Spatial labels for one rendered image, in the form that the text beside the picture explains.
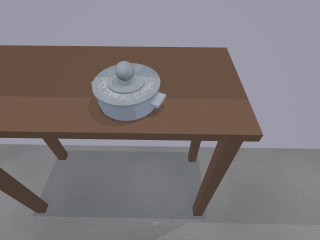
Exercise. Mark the knob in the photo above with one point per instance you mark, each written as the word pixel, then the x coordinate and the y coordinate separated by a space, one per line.
pixel 124 70

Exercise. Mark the pot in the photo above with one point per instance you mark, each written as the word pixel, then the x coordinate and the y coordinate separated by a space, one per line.
pixel 135 112

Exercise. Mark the lid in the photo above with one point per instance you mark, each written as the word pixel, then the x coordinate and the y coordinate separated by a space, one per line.
pixel 114 92

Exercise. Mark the table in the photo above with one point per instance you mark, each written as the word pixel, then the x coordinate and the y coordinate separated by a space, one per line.
pixel 46 93

